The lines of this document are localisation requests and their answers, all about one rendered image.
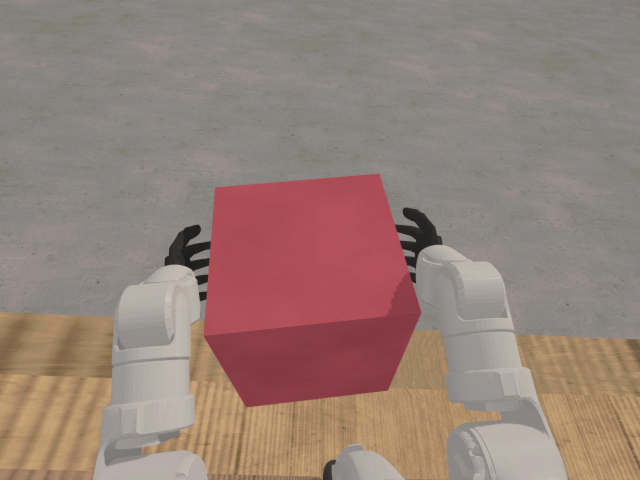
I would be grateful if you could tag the robot right thigh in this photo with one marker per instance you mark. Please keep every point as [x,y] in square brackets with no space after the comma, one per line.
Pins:
[364,465]

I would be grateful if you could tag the robot right forearm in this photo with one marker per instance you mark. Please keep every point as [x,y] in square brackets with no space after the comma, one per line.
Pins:
[485,370]

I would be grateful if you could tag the carton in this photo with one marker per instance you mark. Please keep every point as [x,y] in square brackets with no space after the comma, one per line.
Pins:
[309,295]

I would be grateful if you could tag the robot left hand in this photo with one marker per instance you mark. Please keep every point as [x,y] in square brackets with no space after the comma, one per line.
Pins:
[179,254]

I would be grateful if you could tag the right robot upper arm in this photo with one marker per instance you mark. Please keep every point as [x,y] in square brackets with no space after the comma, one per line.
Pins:
[510,449]

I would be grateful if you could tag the robot right hand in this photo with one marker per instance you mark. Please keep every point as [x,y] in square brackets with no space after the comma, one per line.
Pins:
[425,236]

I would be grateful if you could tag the robot left forearm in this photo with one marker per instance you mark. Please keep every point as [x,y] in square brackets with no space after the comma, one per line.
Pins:
[150,397]

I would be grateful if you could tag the left robot upper arm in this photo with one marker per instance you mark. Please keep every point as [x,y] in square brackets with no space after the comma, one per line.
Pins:
[174,465]

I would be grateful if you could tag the robot right shin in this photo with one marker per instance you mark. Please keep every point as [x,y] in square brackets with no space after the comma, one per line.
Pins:
[350,448]

